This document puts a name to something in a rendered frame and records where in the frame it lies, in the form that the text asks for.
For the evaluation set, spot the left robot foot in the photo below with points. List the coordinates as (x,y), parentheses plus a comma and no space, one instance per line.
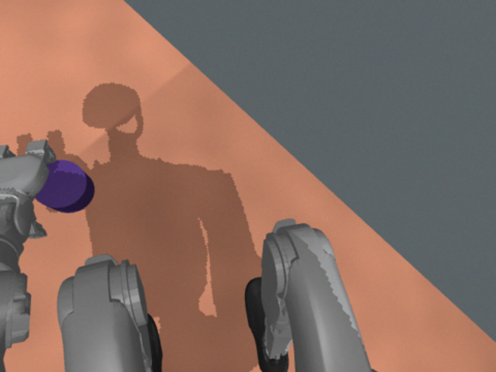
(156,351)

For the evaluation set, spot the left robot hand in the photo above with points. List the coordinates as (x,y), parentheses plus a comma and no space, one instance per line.
(27,174)

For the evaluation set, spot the right robot foot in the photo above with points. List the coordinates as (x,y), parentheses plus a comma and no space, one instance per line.
(256,320)

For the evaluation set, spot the left robot arm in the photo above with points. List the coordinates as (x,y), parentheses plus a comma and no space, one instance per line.
(16,214)

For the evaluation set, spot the tin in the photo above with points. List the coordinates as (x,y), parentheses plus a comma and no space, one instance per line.
(67,189)

